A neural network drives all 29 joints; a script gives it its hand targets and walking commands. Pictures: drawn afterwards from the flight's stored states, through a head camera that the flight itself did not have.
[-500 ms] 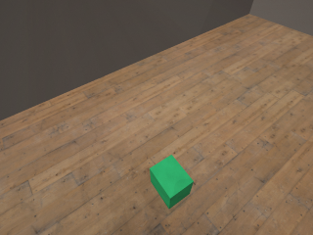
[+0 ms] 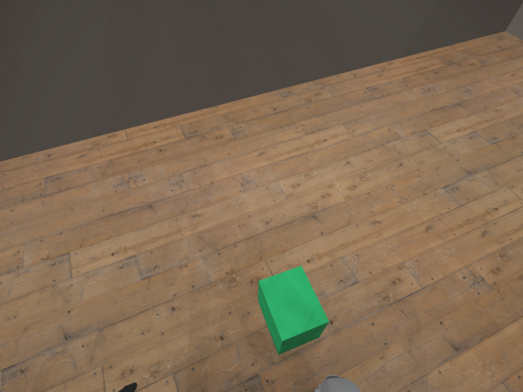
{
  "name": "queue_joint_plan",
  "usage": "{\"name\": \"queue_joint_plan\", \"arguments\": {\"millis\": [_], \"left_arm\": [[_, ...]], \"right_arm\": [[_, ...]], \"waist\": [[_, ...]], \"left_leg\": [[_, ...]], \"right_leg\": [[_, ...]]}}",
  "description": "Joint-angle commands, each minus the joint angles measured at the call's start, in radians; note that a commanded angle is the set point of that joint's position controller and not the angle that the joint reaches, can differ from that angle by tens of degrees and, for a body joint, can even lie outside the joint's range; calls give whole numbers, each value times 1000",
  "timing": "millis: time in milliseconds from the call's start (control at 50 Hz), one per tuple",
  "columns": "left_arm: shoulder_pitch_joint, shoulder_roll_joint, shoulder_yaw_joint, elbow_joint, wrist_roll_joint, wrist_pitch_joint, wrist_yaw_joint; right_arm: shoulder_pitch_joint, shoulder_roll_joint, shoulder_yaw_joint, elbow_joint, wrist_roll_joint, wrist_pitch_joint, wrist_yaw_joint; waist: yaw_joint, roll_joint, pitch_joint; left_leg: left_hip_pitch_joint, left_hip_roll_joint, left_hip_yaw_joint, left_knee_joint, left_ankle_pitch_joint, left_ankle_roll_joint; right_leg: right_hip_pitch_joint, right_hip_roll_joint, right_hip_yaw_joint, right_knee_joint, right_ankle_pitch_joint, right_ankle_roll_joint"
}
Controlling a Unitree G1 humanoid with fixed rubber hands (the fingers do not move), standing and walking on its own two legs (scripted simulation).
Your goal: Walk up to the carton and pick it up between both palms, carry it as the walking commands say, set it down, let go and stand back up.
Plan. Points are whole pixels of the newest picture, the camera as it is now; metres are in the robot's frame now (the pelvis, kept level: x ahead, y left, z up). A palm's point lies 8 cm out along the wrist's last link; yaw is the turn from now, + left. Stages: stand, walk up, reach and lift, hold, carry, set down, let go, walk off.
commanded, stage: walk up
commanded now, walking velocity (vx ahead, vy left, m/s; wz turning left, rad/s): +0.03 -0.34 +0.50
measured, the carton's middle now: (289, 310) +0.45 -0.11 -0.67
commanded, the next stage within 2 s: none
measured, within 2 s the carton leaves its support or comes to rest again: neither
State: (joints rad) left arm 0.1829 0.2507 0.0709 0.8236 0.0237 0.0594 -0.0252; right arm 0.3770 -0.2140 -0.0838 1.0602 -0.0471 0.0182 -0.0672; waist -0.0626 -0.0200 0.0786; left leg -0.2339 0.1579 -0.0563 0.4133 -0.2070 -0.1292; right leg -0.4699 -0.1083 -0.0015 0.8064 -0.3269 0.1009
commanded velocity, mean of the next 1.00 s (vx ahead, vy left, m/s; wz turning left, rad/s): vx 0.01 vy -0.10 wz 0.25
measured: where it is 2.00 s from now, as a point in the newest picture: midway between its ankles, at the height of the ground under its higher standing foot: outside the picture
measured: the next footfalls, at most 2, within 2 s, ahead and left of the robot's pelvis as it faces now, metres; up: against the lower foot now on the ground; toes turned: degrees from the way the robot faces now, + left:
right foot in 0.08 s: +0.09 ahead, -0.21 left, +0.00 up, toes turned -2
left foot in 0.44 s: +0.08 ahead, -0.10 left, +0.00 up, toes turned +18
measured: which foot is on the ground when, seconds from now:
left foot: down 0.00-0.08, up 0.10-0.42, down 0.44-0.74, up 0.76-1.00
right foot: up 0.00-0.06, down 0.08-0.46, up 0.48-0.70, down 0.72-1.00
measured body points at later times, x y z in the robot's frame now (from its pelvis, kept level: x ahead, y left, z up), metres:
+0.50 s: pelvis +0.06 -0.18 -0.01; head +0.07 -0.14 +0.44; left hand +0.02 +0.04 -0.18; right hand +0.24 -0.38 -0.12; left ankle +0.04 -0.11 -0.74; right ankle +0.05 -0.22 -0.73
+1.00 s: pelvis +0.07 -0.25 +0.01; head +0.11 -0.29 +0.46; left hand -0.02 +0.03 -0.09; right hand +0.23 -0.50 -0.15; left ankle +0.01 -0.09 -0.64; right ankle +0.12 -0.38 -0.74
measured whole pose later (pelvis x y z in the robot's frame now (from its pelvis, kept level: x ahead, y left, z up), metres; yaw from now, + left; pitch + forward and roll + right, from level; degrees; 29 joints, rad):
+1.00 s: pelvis +0.07 -0.25 +0.01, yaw +15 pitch +0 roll +4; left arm 0.37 0.26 0.07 0.95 0.03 0.00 0.06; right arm 0.17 -0.32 -0.10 0.95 -0.03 0.09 0.04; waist 0.03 0.05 0.06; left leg -0.50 0.00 -0.04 1.14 -0.31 -0.08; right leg -0.22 -0.16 -0.10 0.44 -0.21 0.03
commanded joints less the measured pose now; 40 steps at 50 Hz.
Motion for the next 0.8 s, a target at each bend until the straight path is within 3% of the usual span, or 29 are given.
{"name": "queue_joint_plan", "arguments": {"millis": [0,20,40,60,80,100,120,140,160,200,260,320,380,400,420,440,460,480,500,520,560,620,660,680,700,720,740,760,780], "left_arm": [[150,25,0,-53,4,2,-7],[252,32,4,-16,6,1,-6],[352,74,16,15,16,-10,-3],[374,158,23,-1,21,-26,-7],[270,221,35,-36,32,-25,-4],[202,233,32,-52,27,-28,-3],[140,157,7,-60,16,-32,0],[86,106,-12,-68,18,-32,8],[39,74,-20,-72,27,-32,17],[88,44,-30,-63,32,-44,26],[171,19,-37,-41,32,-43,33],[223,33,-38,-14,28,-35,40],[242,44,-41,15,0,-25,47],[243,51,-42,26,-13,-23,49],[242,59,-45,35,-25,-30,46],[261,28,-58,15,-20,-39,42],[214,55,-29,16,-12,-17,50],[180,92,-21,25,6,-2,48],[201,73,-24,65,5,-3,46],[260,42,-25,110,-12,-7,41],[220,2,-37,92,-5,-30,25],[152,-32,-50,79,-10,-43,38],[194,-2,-46,89,-9,-52,62],[224,27,-36,91,-3,-64,67],[237,98,-14,67,12,-78,70],[306,221,22,74,10,-71,83],[365,302,58,103,8,-54,98],[352,263,56,106,7,-53,95],[288,201,32,91,-1,-55,96]], "right_arm": [[-66,-294,-62,-83,16,0,-7],[-104,-278,-59,-101,24,3,-10],[-100,-209,-39,-113,14,1,-7],[-48,-93,-6,-113,-9,12,-7],[-12,-31,5,-120,3,33,-19],[-51,-57,11,-158,28,40,-20],[-108,-110,2,-179,30,35,-8],[-85,-146,-22,-159,29,30,4],[-21,-164,-37,-123,24,29,12],[-13,-140,-21,-117,10,26,15],[-117,-97,14,-164,13,27,18],[-163,-46,48,-195,28,21,17],[-142,-34,56,-199,29,10,11],[-121,-45,54,-199,26,3,7],[-52,-90,41,-192,13,-7,1],[-6,-205,16,-206,11,-8,-2],[-9,-257,2,-161,19,12,-6],[-89,-195,11,-169,17,13,2],[-172,-124,32,-191,24,-1,11],[-257,-84,46,-215,26,-11,22],[-277,-77,45,-183,46,-13,17],[-177,-91,39,-132,27,-15,27],[-154,-151,7,-113,32,-8,38],[-145,-144,-1,-107,39,-4,42],[-121,-109,-4,-100,48,4,44],[-157,-106,-10,-119,31,22,54],[-223,-141,-15,-169,24,54,67],[-263,-128,-11,-176,18,64,78],[-257,-108,-15,-163,25,61,89]], "waist": [[81,334,-45],[132,261,-71],[181,94,-113],[191,-275,-139],[167,-472,-139],[145,-513,-126],[115,-379,-47],[64,-237,-57],[27,-153,-116],[48,-164,-142],[89,-175,-72],[90,-176,-78],[66,-70,-95],[41,-15,-91],[-3,87,-119],[-10,319,-156],[-12,425,-43],[16,351,7],[47,236,-6],[100,193,-21],[125,266,-19],[70,158,-15],[78,92,-45],[88,66,-64],[102,-51,-86],[145,-210,-59],[197,-263,-50],[185,-209,-16],[146,-151,-8]], "left_leg": [[-110,142,-122,-134,94,181],[-180,107,-91,-64,43,161],[-252,3,-26,119,-66,126],[-352,-176,39,432,-461,104],[-457,-239,-6,599,-525,111],[-434,-180,-40,724,-481,148],[-396,-158,-55,749,-401,168],[-372,-157,-37,758,-325,173],[-360,-151,4,788,-265,166],[-318,-141,92,782,-255,155],[-337,-137,123,591,-261,146],[-199,-131,127,332,-246,165],[-64,-126,143,123,-110,179],[59,-98,127,-13,35,178],[239,2,45,-113,193,184],[404,306,-275,-126,417,249],[180,390,-378,-116,556,399],[101,361,-337,-131,572,425],[129,277,-185,-143,566,381],[91,190,-61,-167,409,315],[-25,14,91,-152,196,221],[81,-5,84,-106,208,225],[49,6,56,-46,174,201],[-10,-25,64,-3,115,173],[-113,-98,125,124,-12,134],[-305,-191,173,393,-321,95],[-340,-165,69,642,-393,90],[-347,-136,2,717,-349,89],[-336,-127,-41,739,-272,98]], "right_leg": [[234,21,-57,-269,62,-39],[374,32,-75,-374,134,-57],[513,21,-65,-443,130,-61],[528,-155,90,-557,21,-61],[408,-235,194,-609,-70,-144],[271,-283,292,-706,-289,-202],[199,-222,242,-707,-264,-190],[227,-156,120,-637,-110,-175],[296,-115,12,-561,62,-189],[322,-95,-23,-516,305,-223],[365,-132,9,-511,364,-271],[364,-152,15,-465,531,-286],[368,-145,-9,-394,637,-270],[299,-132,-31,-359,637,-235],[192,-86,-84,-271,539,-180],[-23,7,-144,-82,-42,-111],[-22,53,-60,47,-243,-104],[21,36,-26,136,-204,-87],[25,46,-10,161,-173,-67],[62,50,8,131,-125,-60],[191,51,-40,-26,-33,-63],[190,88,-115,-263,16,-36],[308,70,-128,-414,192,-18],[387,19,-98,-418,266,-6],[465,-132,45,-464,334,-10],[505,-369,289,-507,456,-108],[389,-503,403,-520,420,-282],[329,-456,355,-542,363,-294],[303,-361,234,-538,307,-243]]}}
